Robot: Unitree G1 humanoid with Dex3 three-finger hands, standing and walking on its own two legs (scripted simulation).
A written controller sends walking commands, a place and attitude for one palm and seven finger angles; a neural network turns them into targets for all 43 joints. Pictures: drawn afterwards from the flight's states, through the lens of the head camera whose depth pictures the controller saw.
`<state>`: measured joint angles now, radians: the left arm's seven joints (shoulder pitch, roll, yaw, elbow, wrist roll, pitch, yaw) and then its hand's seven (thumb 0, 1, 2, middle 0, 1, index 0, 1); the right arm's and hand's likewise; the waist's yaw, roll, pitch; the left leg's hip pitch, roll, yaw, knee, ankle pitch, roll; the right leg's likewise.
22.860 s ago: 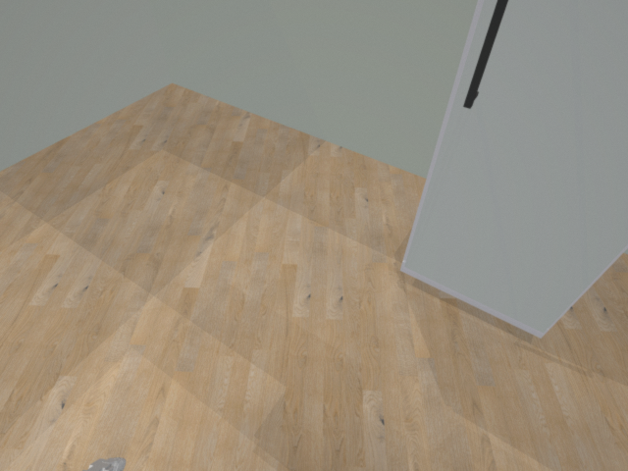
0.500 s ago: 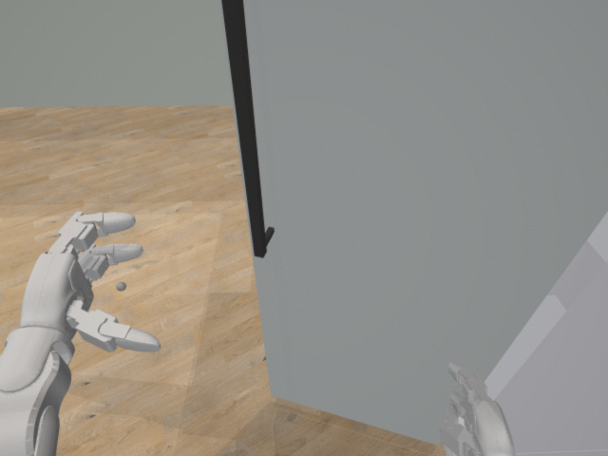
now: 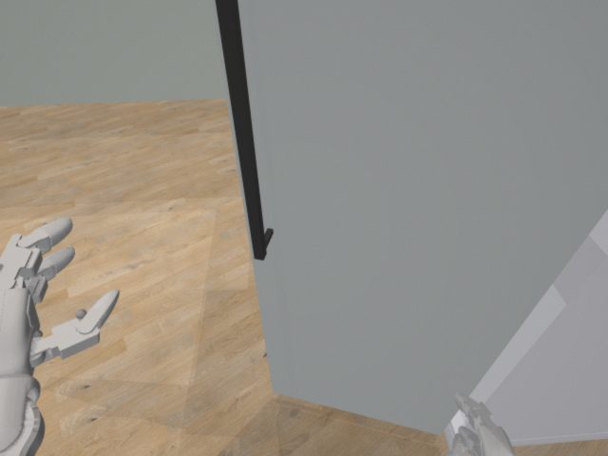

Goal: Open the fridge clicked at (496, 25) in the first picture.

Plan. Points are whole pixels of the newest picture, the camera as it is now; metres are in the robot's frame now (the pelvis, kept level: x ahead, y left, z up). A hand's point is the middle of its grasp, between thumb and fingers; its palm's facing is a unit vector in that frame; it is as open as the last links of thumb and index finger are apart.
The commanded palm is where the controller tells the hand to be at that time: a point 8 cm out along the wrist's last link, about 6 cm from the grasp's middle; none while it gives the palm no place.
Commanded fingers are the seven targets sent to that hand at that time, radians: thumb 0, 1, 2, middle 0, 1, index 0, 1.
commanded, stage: draw the hand back to the body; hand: left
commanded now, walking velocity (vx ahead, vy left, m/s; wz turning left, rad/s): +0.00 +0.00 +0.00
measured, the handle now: (250, 128) +0.43 +0.13 +0.25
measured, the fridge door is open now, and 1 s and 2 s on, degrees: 72 72 72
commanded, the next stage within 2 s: step back with the hand held close in 0.50 s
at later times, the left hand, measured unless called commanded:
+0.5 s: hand (72, 321) +0.19 +0.27 +0.15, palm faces +0.50 -0.80 -0.34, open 7.4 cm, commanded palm +0.14 +0.30 +0.17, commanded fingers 0.00 0.90 0.90 -0.20 -0.30 -0.20 -0.30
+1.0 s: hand (72, 327) +0.18 +0.27 +0.15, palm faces +0.36 -0.80 -0.48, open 7.4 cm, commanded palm +0.12 +0.31 +0.17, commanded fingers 0.00 0.90 0.90 -0.20 -0.30 -0.20 -0.30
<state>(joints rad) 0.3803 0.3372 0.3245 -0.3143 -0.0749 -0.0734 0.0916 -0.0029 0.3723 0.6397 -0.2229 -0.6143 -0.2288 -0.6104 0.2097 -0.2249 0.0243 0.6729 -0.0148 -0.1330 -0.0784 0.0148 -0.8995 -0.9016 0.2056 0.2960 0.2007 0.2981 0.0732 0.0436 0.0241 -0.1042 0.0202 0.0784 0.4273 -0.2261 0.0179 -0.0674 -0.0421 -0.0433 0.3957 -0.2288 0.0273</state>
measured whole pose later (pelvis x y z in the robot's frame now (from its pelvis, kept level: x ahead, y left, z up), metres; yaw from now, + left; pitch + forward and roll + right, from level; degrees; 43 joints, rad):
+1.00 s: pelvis -0.03 +0.01 -0.01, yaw -2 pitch +0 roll -1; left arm 0.52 0.42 0.40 -0.46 -0.05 -0.16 0.11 0.01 0.89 0.89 -0.21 -0.31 -0.22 -0.30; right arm 0.17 -0.23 0.00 0.54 -0.01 -0.03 -0.09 0.01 -0.90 -0.90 0.20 0.30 0.20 0.30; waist 0.02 0.01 0.04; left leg -0.29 0.02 0.11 0.49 -0.21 0.04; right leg -0.26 -0.04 -0.01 0.47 -0.20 0.04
